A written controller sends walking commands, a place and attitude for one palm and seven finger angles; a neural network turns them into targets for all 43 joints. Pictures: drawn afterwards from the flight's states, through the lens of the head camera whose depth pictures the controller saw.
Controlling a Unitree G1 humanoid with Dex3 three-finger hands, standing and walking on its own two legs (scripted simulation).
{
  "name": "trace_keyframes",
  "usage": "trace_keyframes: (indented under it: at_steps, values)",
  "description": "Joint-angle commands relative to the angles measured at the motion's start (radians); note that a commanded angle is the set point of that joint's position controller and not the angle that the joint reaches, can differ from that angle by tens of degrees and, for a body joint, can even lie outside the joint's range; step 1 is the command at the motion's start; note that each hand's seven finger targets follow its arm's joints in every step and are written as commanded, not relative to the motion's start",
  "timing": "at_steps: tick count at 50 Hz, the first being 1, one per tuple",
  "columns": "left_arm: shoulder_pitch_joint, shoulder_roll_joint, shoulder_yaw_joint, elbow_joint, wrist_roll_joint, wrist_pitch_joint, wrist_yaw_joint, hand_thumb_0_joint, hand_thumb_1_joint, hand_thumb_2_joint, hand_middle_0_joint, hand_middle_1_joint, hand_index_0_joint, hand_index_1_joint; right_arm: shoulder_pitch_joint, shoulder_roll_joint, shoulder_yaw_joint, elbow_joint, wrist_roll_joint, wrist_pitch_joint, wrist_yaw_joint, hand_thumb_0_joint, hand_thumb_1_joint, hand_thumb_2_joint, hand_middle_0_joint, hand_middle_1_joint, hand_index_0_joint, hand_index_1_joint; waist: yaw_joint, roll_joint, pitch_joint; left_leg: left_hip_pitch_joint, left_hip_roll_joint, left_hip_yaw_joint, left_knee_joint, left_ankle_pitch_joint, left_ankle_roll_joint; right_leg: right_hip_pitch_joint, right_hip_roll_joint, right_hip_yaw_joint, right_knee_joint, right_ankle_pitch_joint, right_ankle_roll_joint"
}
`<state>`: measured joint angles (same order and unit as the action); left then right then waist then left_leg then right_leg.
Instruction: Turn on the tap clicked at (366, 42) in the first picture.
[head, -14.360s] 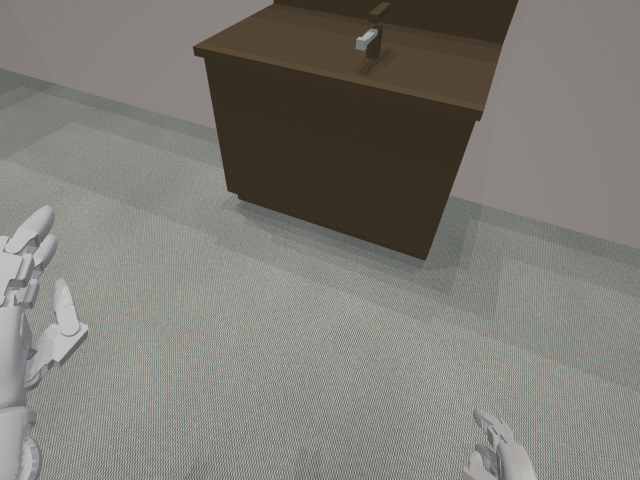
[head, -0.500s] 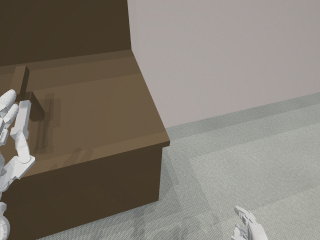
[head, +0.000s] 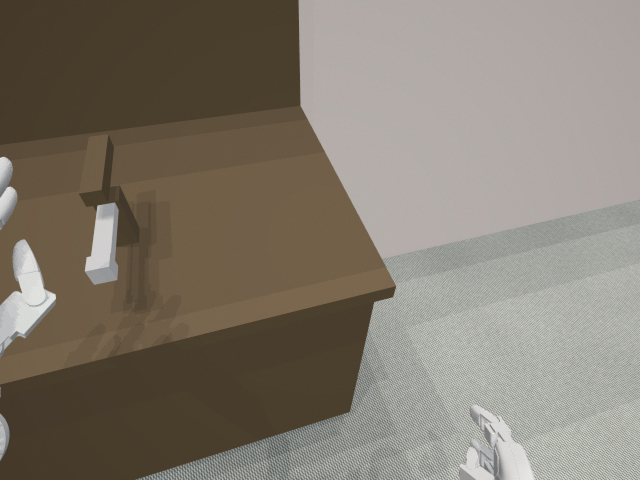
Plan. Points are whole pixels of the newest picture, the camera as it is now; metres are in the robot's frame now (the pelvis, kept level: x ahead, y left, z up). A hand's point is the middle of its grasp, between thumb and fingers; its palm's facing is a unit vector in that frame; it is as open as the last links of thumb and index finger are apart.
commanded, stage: come to a stop and stand still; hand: left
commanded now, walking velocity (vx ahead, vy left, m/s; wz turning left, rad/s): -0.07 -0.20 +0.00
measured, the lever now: (102, 268) +0.35 +0.30 +0.08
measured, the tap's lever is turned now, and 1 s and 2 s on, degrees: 0 0 0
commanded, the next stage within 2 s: look again from close up in 1.18 s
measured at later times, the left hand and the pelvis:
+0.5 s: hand (12, 277) +0.24 +0.27 +0.21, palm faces +0.40 -0.80 -0.44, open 7.4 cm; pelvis +0.01 +0.01 +0.02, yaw +0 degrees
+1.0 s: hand out of the picture +0.22 +0.31 +0.19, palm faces +0.40 -0.84 -0.37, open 7.4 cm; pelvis -0.01 +0.05 +0.02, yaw +1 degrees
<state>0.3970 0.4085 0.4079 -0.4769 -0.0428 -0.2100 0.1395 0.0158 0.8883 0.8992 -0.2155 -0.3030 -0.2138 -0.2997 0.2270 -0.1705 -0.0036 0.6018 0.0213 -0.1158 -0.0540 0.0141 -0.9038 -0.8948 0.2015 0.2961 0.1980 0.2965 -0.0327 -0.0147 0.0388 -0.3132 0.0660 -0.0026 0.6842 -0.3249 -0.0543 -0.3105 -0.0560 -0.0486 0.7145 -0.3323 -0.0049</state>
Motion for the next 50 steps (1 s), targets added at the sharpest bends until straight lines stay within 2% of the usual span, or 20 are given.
trace_keyframes:
  at_steps: [1,2,4,6,9,12,15,21,22,23,24,25,26,27,28,33,37,38,44,50]
  values:
    - [0.025,0.118,0.075,-0.182,-0.014,-0.043,0.01,0.0,0.9,0.9,-0.2,-0.3,-0.2,-0.3,-0.07,-0.134,-0.049,-0.139,0.001,-0.044,0.019,0.0,-0.9,-0.9,0.2,0.3,0.2,0.3,0.036,-0.263,-0.061,-0.111,-0.064,0.073,0.069,-0.018,0.051,0.084,-0.162,0.291,-0.362,0.069,-0.121]
    - [-0.002,0.103,0.059,-0.188,-0.021,-0.033,0.014,0.0,0.9,0.9,-0.2,-0.3,-0.2,-0.3,-0.085,-0.131,-0.038,-0.128,0.004,-0.039,0.019,0.0,-0.9,-0.9,0.2,0.3,0.2,0.3,0.022,-0.206,-0.05,-0.042,-0.054,0.062,0.027,0.012,0.048,0.029,-0.166,0.258,-0.347,0.128,-0.133]
    - [-0.079,0.115,0.048,-0.212,-0.019,-0.028,0.011,0.0,0.9,0.9,-0.2,-0.3,-0.2,-0.3,-0.094,-0.133,-0.026,-0.115,-0.002,-0.036,0.01,0.0,-0.9,-0.9,0.2,0.3,0.2,0.3,0.013,-0.005,-0.079,0.083,-0.03,-0.003,-0.167,0.13,0.055,-0.002,-0.047,0.082,-0.18,0.124,-0.049]
    - [-0.112,0.139,0.061,-0.24,-0.008,-0.032,0.014,0.0,0.9,0.9,-0.2,-0.3,-0.2,-0.3,-0.121,-0.136,-0.021,-0.126,-0.001,-0.042,0.001,0.0,-0.9,-0.9,0.2,0.3,0.2,0.3,0.033,0.222,-0.095,0.069,0.09,-0.155,-0.306,0.278,0.104,0.036,0.052,-0.013,-0.052,0.133,0.023]
    - [-0.13,0.121,0.04,-0.265,-0.007,-0.034,0.008,0.0,0.9,0.9,-0.2,-0.3,-0.2,-0.3,-0.117,-0.13,-0.023,-0.124,-0.016,-0.062,0.007,0.0,-0.9,-0.9,0.2,0.3,0.2,0.3,0.036,0.223,-0.105,0.138,0.146,-0.191,-0.342,0.424,0.114,0.024,0.054,0.006,-0.071,-0.031,0.018]
    - [-0.053,0.12,0.048,-0.298,-0.005,-0.031,0.014,0.0,0.9,0.9,-0.2,-0.3,-0.2,-0.3,-0.109,-0.128,-0.023,-0.135,-0.014,-0.065,0.025,0.0,-0.9,-0.9,0.2,0.3,0.2,0.3,0.04,0.225,-0.158,0.187,0.116,-0.103,-0.256,0.529,0.088,0.117,0.052,0.001,-0.262,0.169,0.009]
    - [0.018,0.102,0.047,-0.251,-0.014,-0.018,0.013,0.0,0.9,0.9,-0.2,-0.3,-0.2,-0.3,-0.095,-0.137,-0.039,-0.149,-0.002,-0.049,0.031,0.0,-0.9,-0.9,0.2,0.3,0.2,0.3,0.038,0.09,-0.18,0.1,0.053,-0.025,-0.228,0.433,0.046,0.226,0.034,0.029,-0.276,0.398,-0.004]
    - [0.042,0.11,0.061,-0.203,-0.03,0.005,0.017,0.0,0.9,0.9,-0.2,-0.3,-0.2,-0.3,-0.119,-0.131,-0.031,-0.165,-0.002,-0.015,0.005,0.0,-0.9,-0.9,0.2,0.3,0.2,0.3,0.042,0.068,-0.159,0.093,0.024,0.013,-0.26,0.254,0.046,0.193,0.008,0.071,-0.33,0.376,0.001]
    - [-0.889,0.869,0.257,-0.498,-0.03,-0.16,0.017,0.0,0.9,0.9,-0.2,-0.3,-0.2,-0.3,0.017,-0.158,0.162,-0.26,0.047,-0.003,-0.075,0.0,-0.9,-0.9,0.2,0.3,0.2,0.3,0.009,0.209,-0.011,0.039,-0.019,-0.03,-0.267,0.277,0.071,0.079,0.037,0.036,-0.344,0.105,0.057]
    - [-0.458,0.3,0.254,-0.038,0.0,-0.084,-0.009,0.0,0.9,0.9,-0.2,-0.3,-0.2,-0.3,-0.069,-0.069,-0.005,-0.194,0.038,-0.05,-0.044,0.0,-0.9,-0.9,0.2,0.3,0.2,0.3,0.055,0.085,-0.03,0.119,0.076,-0.004,-0.258,0.183,0.066,-0.036,0.006,0.04,-0.326,-0.014,-0.002]
    - [-0.31,0.277,0.167,0.084,-0.008,-0.049,-0.017,0.0,0.9,0.9,-0.2,-0.3,-0.2,-0.3,-0.083,-0.166,-0.015,-0.153,-0.007,-0.061,-0.011,0.0,-0.9,-0.9,0.2,0.3,0.2,0.3,0.056,0.096,-0.025,0.106,0.021,0.038,-0.254,0.157,0.056,0.022,0.034,0.077,-0.337,0.128,-0.023]
    - [-0.296,0.31,0.181,0.023,-0.014,-0.057,-0.023,0.0,0.9,0.9,-0.2,-0.3,-0.2,-0.3,-0.082,-0.191,-0.033,-0.169,-0.014,-0.072,0.016,0.0,-0.9,-0.9,0.2,0.3,0.2,0.3,0.068,0.062,-0.066,0.069,-0.006,0.041,-0.225,0.107,0.052,0.054,0.005,0.11,-0.352,0.174,-0.028]
    - [-0.212,0.251,0.128,0.018,-0.029,-0.072,-0.033,0.0,0.9,0.9,-0.2,-0.3,-0.2,-0.3,-0.061,-0.186,-0.035,-0.176,-0.007,-0.089,0.039,0.0,-0.9,-0.9,0.2,0.3,0.2,0.3,0.076,-0.021,-0.108,0.076,-0.034,0.041,-0.177,0.121,0.055,0.081,-0.024,0.129,-0.355,0.222,-0.038]
    - [-0.142,0.209,0.093,0.029,-0.039,-0.072,-0.037,0.0,0.9,0.9,-0.2,-0.3,-0.2,-0.3,-0.085,-0.186,-0.035,-0.167,0.001,-0.095,0.058,0.0,-0.9,-0.9,0.2,0.3,0.2,0.3,0.08,0.0,-0.154,0.123,-0.042,0.049,-0.168,0.123,0.057,0.078,-0.034,0.14,-0.345,0.225,-0.047]
    - [-0.029,0.168,0.06,0.021,-0.046,-0.08,-0.039,0.0,0.9,0.9,-0.2,-0.3,-0.2,-0.3,-0.033,-0.183,-0.041,-0.185,0.004,-0.103,0.069,0.0,-0.9,-0.9,0.2,0.3,0.2,0.3,0.091,-0.05,-0.162,0.11,-0.046,0.049,-0.155,0.148,0.06,0.094,-0.048,0.125,-0.34,0.261,-0.045]
    - [0.016,0.211,0.101,-0.13,-0.059,-0.137,-0.007,0.0,0.9,0.9,-0.2,-0.3,-0.2,-0.3,-0.041,-0.181,-0.045,-0.157,0.002,-0.144,0.08,0.0,-0.9,-0.9,0.2,0.3,0.2,0.3,0.09,-0.081,-0.144,0.114,-0.062,0.023,-0.172,0.167,0.061,0.068,-0.054,0.108,-0.326,0.267,-0.03]
    - [-0.097,0.304,0.171,-0.188,-0.051,-0.166,0.006,0.0,0.9,0.9,-0.2,-0.3,-0.2,-0.3,-0.079,-0.202,-0.043,-0.122,-0.011,-0.152,0.068,0.0,-0.9,-0.9,0.2,0.3,0.2,0.3,0.079,0.04,-0.127,0.11,-0.048,-0.016,-0.217,0.168,0.063,0.064,-0.038,0.1,-0.297,0.244,-0.023]
    - [-0.108,0.248,0.127,-0.168,-0.048,-0.166,0.003,0.0,0.9,0.9,-0.2,-0.3,-0.2,-0.3,-0.068,-0.189,-0.042,-0.112,-0.011,-0.15,0.064,0.0,-0.9,-0.9,0.2,0.3,0.2,0.3,0.073,0.057,-0.121,0.089,-0.035,-0.027,-0.239,0.174,0.066,0.09,-0.032,0.075,-0.282,0.243,-0.015]
    - [-0.124,0.205,0.076,-0.23,-0.038,-0.158,0.0,0.0,0.9,0.9,-0.2,-0.3,-0.2,-0.3,-0.075,-0.191,-0.046,-0.099,-0.005,-0.166,0.079,0.0,-0.9,-0.9,0.2,0.3,0.2,0.3,0.074,0.15,-0.161,0.097,0.006,-0.079,-0.277,0.236,0.078,0.133,-0.016,0.028,-0.218,0.242,0.004]
    - [-0.038,0.185,0.096,-0.211,-0.036,-0.15,-0.004,0.0,0.9,0.9,-0.2,-0.3,-0.2,-0.3,-0.097,-0.177,-0.049,-0.094,-0.008,-0.152,0.093,0.0,-0.9,-0.9,0.2,0.3,0.2,0.3,0.07,0.11,-0.139,0.037,0.025,-0.096,-0.303,0.183,0.071,0.131,-0.013,0.014,-0.215,0.197,0.007]
